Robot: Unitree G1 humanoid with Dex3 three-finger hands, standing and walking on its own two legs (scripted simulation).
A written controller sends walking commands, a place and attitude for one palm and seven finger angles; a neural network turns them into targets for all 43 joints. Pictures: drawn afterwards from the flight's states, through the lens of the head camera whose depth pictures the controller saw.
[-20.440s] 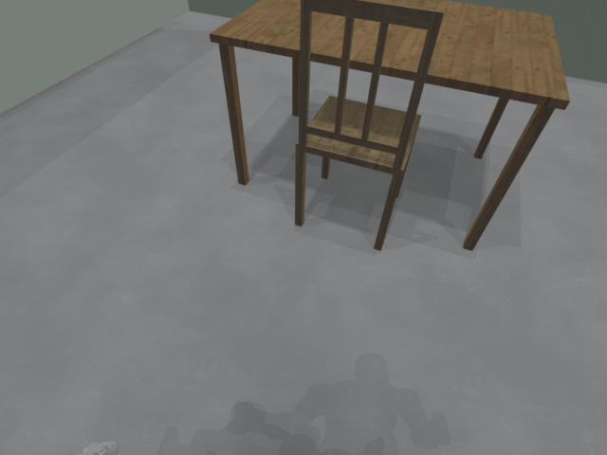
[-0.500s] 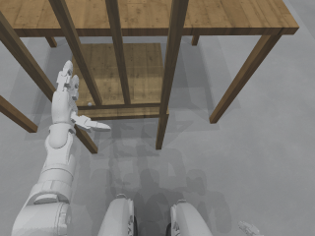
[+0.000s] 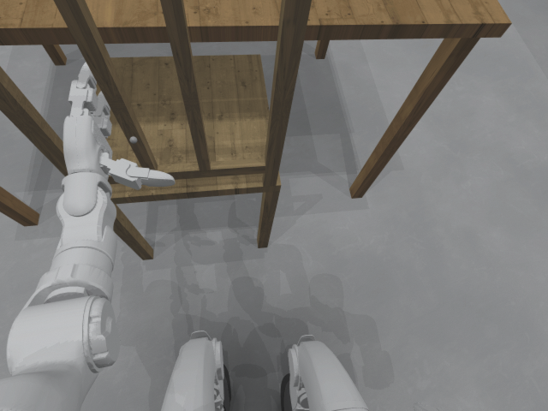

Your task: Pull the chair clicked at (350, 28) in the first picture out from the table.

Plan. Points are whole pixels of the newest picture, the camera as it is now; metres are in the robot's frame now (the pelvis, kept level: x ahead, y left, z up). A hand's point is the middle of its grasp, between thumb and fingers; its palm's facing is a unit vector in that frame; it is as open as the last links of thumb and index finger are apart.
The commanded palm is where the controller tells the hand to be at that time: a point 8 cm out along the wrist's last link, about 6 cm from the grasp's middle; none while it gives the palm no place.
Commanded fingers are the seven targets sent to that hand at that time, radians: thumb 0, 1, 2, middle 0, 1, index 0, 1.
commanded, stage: push the fingers through the gap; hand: left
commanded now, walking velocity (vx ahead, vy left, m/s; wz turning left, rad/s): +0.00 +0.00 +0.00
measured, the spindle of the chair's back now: (117, 99) +0.53 +0.19 +0.07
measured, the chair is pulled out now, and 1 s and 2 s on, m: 0.00 0.00 0.01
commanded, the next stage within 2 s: hook a spindle and tug to test in 0.52 s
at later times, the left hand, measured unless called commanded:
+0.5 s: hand (133, 133) +0.50 +0.18 +0.04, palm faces +0.10 -1.00 -0.02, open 16.9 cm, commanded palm +0.47 +0.21 +0.04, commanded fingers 0.00 -0.50 0.30 -0.06 -0.08 -0.06 -0.08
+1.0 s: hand (139, 130) +0.51 +0.17 +0.04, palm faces +0.09 -1.00 -0.02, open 15.2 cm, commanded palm +0.48 +0.21 +0.04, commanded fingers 0.00 -0.22 0.42 -0.41 -1.18 -0.41 -1.18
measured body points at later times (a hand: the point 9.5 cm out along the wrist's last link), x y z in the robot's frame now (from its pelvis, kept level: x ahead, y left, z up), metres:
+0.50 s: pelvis +0.01 +0.01 +0.01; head +0.16 +0.03 +0.43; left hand +0.49 +0.23 +0.04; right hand +0.04 -0.26 -0.11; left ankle +0.05 +0.10 -0.61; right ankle +0.01 -0.11 -0.61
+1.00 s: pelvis +0.01 +0.00 +0.00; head +0.16 +0.03 +0.42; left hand +0.50 +0.22 +0.04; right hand +0.04 -0.26 -0.12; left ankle +0.05 +0.10 -0.61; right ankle +0.01 -0.11 -0.61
